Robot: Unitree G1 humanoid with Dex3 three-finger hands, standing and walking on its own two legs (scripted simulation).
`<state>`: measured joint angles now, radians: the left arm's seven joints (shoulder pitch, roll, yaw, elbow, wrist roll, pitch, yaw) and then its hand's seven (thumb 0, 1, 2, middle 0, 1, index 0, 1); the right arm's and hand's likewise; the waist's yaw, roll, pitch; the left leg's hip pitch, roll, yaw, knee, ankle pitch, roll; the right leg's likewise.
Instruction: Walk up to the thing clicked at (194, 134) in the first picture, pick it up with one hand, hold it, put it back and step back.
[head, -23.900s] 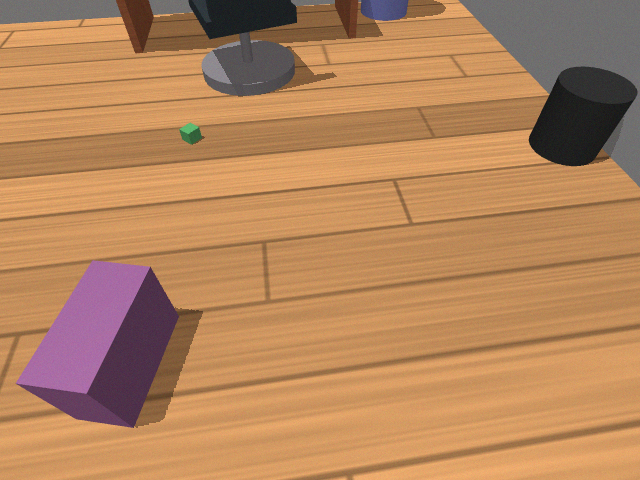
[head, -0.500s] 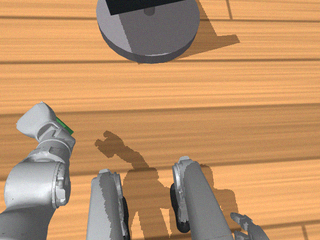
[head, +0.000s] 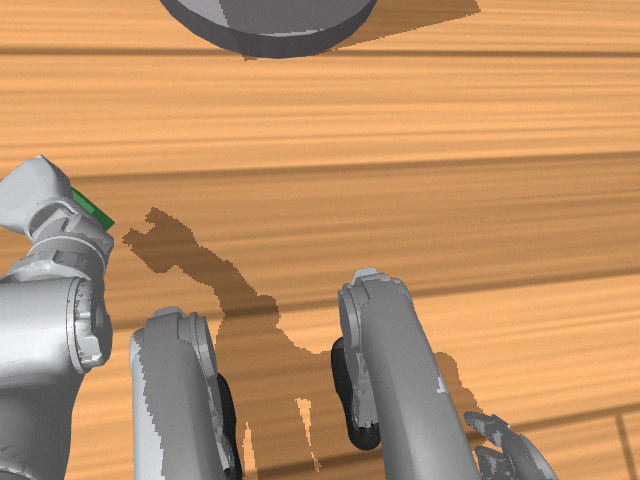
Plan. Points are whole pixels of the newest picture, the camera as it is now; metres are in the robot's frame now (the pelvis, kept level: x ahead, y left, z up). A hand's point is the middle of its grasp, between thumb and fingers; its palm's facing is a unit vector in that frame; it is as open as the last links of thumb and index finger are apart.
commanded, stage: crouch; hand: left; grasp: from above
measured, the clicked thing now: (65, 219) +0.46 +0.27 -0.16
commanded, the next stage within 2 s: lower in 0.64 s
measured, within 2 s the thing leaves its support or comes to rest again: neither
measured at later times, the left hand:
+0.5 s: hand (84, 219) +0.47 +0.26 -0.21, palm faces -0.30 -0.30 -0.90, open 11.3 cm
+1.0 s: hand (97, 223) +0.48 +0.26 -0.26, palm faces -0.33 -0.31 -0.89, open 11.0 cm
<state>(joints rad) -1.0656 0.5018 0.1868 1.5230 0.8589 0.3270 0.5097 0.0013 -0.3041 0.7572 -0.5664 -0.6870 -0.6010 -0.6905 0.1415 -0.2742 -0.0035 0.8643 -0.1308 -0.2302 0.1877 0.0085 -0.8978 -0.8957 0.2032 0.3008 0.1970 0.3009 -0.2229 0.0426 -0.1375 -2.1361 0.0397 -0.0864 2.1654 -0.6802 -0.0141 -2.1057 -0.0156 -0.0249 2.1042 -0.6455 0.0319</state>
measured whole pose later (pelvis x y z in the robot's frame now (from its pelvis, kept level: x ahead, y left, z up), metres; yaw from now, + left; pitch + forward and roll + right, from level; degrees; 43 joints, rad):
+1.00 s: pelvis +0.00 +0.00 -0.08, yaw -3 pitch +34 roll -7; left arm -1.20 0.69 0.27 1.74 0.95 0.23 0.58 0.00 -0.30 0.88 -0.57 -0.78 -0.60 -0.80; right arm 0.18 -0.32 0.08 0.87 -0.21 -0.29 0.31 0.01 -0.92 -0.90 0.20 0.30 0.19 0.30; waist -0.30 0.02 0.00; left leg -2.35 0.02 -0.15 2.44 -0.70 -0.02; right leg -2.30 0.00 -0.05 2.34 -0.65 0.04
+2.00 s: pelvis +0.00 +0.01 -0.09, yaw -8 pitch +31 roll -13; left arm -1.23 0.88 0.30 1.85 0.95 0.18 0.70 0.00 -0.27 0.82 -0.55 -0.71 -0.58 -0.72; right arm 0.17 -0.34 0.21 0.80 -0.25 -0.34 0.40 0.00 -0.91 -0.90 0.20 0.30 0.19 0.30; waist -0.41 -0.07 0.14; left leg -2.35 0.03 -0.23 2.50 -0.72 -0.01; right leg -2.26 0.02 -0.12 2.33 -0.64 0.07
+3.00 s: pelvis -0.01 +0.02 -0.08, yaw -9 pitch +30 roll -15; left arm -1.24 0.96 0.23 1.85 0.90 0.19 0.70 0.00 -0.42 0.99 -0.23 -0.94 -0.22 -0.96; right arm 0.16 -0.36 0.28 0.75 -0.24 -0.37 0.39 0.01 -0.91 -0.90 0.20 0.30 0.19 0.30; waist -0.44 -0.11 0.21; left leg -2.32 0.03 -0.26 2.49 -0.71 0.00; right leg -2.21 0.03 -0.15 2.29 -0.63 0.07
